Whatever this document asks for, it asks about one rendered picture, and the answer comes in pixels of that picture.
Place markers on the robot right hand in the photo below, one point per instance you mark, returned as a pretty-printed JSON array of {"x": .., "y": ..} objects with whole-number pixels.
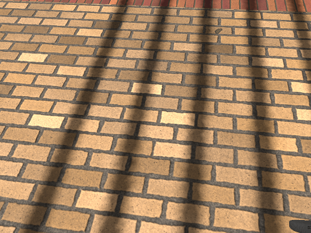
[{"x": 300, "y": 225}]

